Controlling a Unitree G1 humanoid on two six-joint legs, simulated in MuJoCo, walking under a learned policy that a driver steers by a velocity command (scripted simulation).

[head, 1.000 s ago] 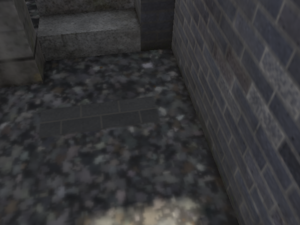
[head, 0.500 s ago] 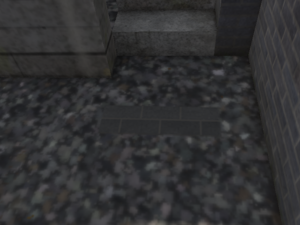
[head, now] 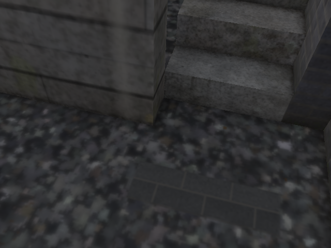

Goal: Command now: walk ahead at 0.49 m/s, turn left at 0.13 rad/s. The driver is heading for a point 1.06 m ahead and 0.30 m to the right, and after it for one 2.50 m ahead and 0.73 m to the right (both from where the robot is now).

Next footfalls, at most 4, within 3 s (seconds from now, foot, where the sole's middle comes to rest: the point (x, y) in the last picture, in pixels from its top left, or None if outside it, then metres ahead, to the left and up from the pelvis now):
0.26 right None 0.32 -0.07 -0.78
0.70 left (142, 223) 0.61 0.08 -0.78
1.20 right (218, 194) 0.74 -0.26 -0.78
1.72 left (212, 142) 1.03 -0.27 -0.78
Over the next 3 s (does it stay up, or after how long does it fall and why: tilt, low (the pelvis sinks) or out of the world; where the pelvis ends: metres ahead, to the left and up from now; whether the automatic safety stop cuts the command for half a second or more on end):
stays up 0.87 -0.25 -0.01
